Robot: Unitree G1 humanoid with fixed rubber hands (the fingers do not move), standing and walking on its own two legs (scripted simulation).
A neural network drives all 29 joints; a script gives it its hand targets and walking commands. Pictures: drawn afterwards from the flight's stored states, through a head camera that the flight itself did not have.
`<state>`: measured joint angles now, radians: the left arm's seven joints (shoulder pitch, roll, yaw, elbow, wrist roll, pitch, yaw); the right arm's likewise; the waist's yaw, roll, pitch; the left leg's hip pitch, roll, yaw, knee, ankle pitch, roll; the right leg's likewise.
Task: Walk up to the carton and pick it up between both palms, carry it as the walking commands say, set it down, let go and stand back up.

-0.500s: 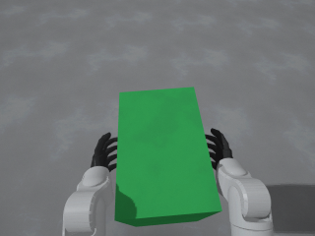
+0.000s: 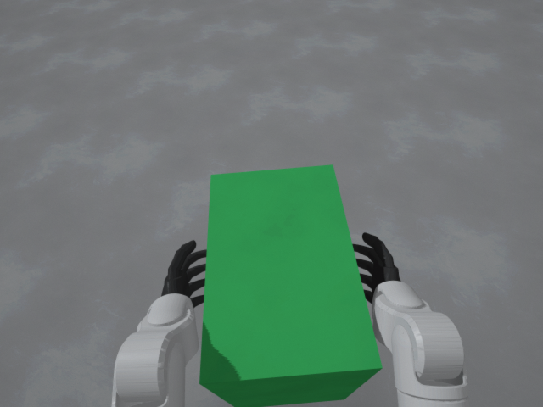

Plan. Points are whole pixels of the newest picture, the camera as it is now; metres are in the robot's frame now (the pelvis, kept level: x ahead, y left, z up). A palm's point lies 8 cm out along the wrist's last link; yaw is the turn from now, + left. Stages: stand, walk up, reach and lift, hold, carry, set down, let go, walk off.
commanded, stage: carry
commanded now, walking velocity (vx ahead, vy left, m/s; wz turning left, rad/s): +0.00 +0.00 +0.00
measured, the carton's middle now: (282, 294) +0.28 -0.01 +0.00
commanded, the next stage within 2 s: none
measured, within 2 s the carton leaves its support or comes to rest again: neither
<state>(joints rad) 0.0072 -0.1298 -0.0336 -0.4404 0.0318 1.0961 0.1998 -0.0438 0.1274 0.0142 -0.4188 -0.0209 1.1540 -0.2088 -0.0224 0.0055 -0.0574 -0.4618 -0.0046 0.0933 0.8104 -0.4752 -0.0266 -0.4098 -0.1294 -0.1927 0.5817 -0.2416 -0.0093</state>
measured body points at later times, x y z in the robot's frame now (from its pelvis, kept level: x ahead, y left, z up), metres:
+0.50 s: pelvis +0.07 -0.05 +0.02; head +0.07 -0.05 +0.47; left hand +0.32 +0.10 +0.09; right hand +0.34 -0.17 +0.09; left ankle +0.08 +0.06 -0.71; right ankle +0.02 -0.12 -0.73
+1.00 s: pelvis +0.23 -0.07 +0.02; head +0.27 -0.09 +0.47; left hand +0.51 +0.05 +0.09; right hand +0.50 -0.22 +0.08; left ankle +0.15 +0.07 -0.71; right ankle +0.14 -0.14 -0.71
